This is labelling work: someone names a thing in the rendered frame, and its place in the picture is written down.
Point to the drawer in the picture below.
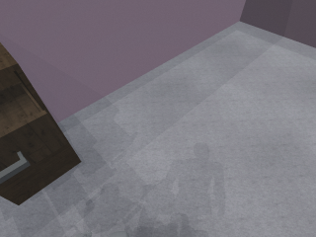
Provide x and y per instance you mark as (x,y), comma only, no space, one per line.
(25,127)

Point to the cabinet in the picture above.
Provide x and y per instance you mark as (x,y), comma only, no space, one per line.
(44,172)

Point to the handle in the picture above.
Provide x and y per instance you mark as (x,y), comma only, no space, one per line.
(15,168)

